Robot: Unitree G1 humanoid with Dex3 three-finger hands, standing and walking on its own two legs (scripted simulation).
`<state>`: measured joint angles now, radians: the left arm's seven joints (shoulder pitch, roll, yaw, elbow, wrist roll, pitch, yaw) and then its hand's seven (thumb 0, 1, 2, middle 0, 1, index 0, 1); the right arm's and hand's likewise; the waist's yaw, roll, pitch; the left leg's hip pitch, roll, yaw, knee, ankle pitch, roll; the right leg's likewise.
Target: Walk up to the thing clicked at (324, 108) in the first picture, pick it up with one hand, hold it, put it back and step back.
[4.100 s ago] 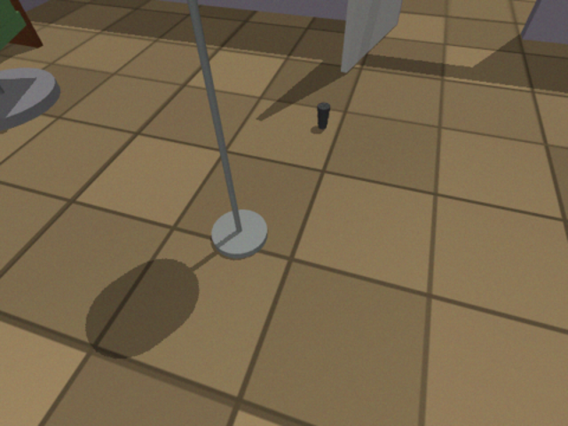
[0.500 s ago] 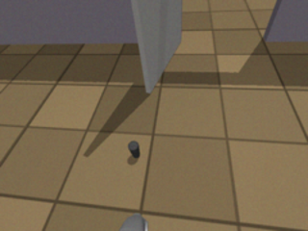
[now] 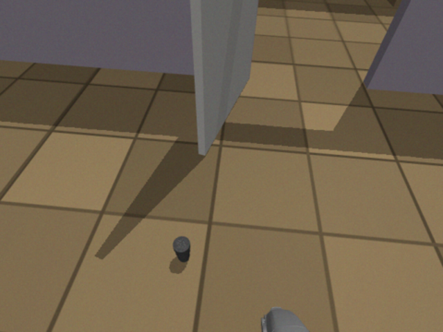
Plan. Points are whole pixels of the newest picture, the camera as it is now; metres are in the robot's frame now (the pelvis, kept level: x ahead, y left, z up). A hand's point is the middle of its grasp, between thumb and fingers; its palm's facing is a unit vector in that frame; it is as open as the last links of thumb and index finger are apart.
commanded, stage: walk up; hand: left
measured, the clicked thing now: (182, 250) +0.56 +0.17 -0.71
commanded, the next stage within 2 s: none
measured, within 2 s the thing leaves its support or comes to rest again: neither
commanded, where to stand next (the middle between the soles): +0.22 -0.02 m, yaw -2 degrees
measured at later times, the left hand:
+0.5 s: hand (117, 299) +0.22 +0.23 -0.14, palm faces -0.06 -0.92 -0.39, open 7.4 cm
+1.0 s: hand out of the picture +0.14 +0.25 -0.17, palm faces -0.04 -0.93 -0.36, open 7.4 cm
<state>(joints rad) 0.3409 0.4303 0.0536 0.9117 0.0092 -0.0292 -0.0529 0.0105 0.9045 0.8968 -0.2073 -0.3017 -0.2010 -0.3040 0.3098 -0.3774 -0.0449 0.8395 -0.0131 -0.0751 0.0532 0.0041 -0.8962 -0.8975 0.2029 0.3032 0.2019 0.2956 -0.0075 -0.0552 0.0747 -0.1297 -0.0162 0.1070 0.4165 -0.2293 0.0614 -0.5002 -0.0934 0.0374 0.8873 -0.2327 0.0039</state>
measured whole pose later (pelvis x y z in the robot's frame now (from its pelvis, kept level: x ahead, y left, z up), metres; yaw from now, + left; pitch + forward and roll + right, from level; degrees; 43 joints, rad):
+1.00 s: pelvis +0.11 -0.01 -0.01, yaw -1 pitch -3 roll -1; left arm 0.22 0.37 0.01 1.10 0.01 0.01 -0.01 0.01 0.90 0.90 -0.21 -0.30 -0.20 -0.30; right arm 0.11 -0.37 -0.01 1.03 -0.01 -0.01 0.02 0.00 -0.90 -0.90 0.20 0.30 0.20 0.30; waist 0.01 0.03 0.07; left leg -0.33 0.05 0.01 0.53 -0.15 -0.01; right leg -0.17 -0.01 -0.02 0.54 -0.32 0.02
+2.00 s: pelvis +0.15 -0.02 +0.00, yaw -1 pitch -2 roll +0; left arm 0.10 0.35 0.02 1.15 0.01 0.00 -0.01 0.01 0.90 0.90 -0.21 -0.30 -0.20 -0.30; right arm 0.07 -0.34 0.00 1.15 -0.01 -0.01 0.01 0.00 -0.90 -0.90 0.20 0.30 0.20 0.30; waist -0.01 0.00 0.06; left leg -0.20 0.03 0.02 0.35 -0.11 -0.02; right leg -0.03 -0.03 -0.01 0.32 -0.26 0.02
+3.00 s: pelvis +0.26 -0.04 -0.03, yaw +0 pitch -4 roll +0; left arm 0.09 0.36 0.05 0.91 0.00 0.00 0.01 0.01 0.90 0.90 -0.21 -0.30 -0.20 -0.30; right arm 0.19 -0.39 -0.05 0.92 0.02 0.06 -0.02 0.01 -0.90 -0.90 0.20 0.30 0.20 0.30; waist -0.05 0.04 0.20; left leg -0.22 0.00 -0.08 0.87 -0.54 0.00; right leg -0.39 -0.02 -0.04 0.65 -0.18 -0.02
